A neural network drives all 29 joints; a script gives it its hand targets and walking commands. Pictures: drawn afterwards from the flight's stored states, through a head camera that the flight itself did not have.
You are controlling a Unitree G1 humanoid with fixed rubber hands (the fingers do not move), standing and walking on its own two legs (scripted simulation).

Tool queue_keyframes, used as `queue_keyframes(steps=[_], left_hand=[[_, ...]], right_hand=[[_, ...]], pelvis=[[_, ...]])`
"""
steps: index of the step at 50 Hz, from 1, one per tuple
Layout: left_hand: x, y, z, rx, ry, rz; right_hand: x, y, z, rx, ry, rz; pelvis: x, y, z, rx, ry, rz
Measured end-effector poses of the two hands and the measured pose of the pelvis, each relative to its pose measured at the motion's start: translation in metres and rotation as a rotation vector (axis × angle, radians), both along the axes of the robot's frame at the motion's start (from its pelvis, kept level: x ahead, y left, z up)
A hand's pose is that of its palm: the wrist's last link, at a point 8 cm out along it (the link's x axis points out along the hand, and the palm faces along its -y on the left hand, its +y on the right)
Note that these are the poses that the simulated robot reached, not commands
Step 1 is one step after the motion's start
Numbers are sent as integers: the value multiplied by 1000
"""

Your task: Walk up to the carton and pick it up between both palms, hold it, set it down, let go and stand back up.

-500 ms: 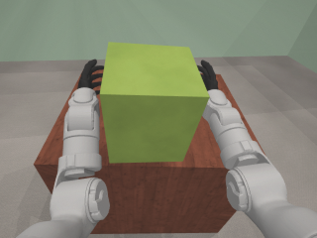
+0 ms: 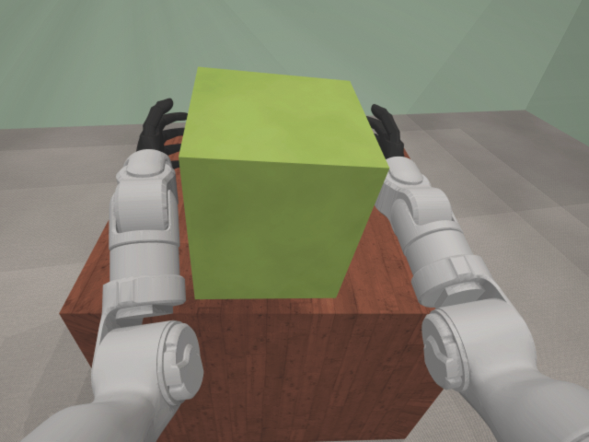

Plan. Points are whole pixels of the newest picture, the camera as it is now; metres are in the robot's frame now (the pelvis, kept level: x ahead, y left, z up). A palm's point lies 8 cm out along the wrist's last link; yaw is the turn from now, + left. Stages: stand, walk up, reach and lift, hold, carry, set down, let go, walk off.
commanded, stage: reach and lift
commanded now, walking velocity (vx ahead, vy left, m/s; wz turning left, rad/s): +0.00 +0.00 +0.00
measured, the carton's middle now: (271, 190) +0.40 +0.01 +0.18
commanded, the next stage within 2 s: hold in 0.84 s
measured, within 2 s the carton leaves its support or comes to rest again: neither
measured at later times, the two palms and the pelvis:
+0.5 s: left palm (154, 145) +0.39 +0.16 +0.25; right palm (392, 146) +0.39 -0.14 +0.26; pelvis +0.01 +0.00 +0.00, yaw +0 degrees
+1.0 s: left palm (148, 126) +0.38 +0.16 +0.28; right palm (400, 125) +0.38 -0.14 +0.29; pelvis +0.01 -0.01 +0.00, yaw +0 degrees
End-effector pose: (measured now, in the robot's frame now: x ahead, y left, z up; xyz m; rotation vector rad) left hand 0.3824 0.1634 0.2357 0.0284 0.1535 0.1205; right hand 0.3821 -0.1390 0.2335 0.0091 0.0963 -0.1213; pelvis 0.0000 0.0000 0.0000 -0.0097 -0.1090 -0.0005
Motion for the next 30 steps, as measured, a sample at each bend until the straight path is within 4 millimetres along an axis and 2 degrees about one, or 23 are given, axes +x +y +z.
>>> queue_keyframes(steps=[8,30], left_hand=[[0,3,6,2,-22,-6],[4,-4,22,-12,-28,-22]], right_hand=[[0,3,8,8,-15,-3],[2,-4,28,8,-14,-10]], pelvis=[[4,1,0,-2,-9,8],[12,-2,0,-1,-2,0]])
